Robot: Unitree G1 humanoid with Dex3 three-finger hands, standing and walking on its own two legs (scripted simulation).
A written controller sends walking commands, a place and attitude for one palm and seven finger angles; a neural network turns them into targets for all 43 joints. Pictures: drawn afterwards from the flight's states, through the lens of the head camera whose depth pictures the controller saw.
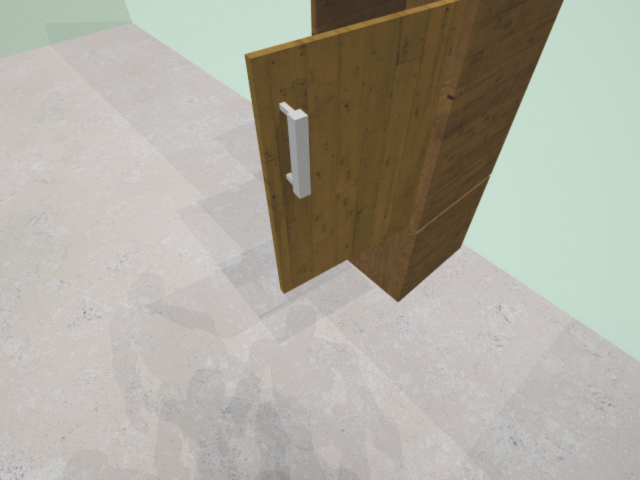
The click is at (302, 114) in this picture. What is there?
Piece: cupboard door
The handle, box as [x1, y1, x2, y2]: [279, 102, 310, 198]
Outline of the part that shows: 279,103 280,109 287,115 292,171 291,173 290,172 286,174 286,178 293,185 293,191 300,198 310,193 307,115 300,109 294,110 285,102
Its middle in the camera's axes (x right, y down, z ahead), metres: -0.05 -0.15 +0.65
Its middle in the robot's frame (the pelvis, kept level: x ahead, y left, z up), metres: +0.60 +0.08 +0.08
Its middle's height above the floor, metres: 0.86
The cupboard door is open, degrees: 82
